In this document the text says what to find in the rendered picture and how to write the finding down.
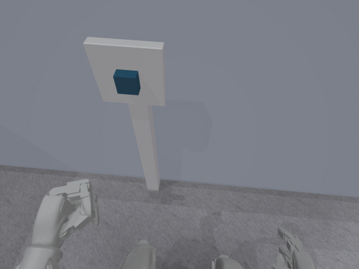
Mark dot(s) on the button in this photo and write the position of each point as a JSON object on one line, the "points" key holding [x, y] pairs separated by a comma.
{"points": [[127, 82]]}

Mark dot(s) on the robot right thigh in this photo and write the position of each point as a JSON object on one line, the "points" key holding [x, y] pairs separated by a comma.
{"points": [[225, 263]]}

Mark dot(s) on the left robot hand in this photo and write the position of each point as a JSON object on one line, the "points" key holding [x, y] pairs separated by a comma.
{"points": [[60, 204]]}

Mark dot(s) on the left robot forearm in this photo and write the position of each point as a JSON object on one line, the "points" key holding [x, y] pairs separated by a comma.
{"points": [[40, 257]]}

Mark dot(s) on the panel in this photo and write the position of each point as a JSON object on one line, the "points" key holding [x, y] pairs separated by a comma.
{"points": [[147, 57]]}

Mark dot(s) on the robot left thigh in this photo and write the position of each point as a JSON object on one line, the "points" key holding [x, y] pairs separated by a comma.
{"points": [[141, 256]]}

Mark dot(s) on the robot thigh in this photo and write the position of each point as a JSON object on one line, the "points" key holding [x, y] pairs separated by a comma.
{"points": [[141, 256], [225, 263]]}

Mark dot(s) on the right robot hand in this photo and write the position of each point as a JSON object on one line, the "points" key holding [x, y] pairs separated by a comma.
{"points": [[299, 259]]}

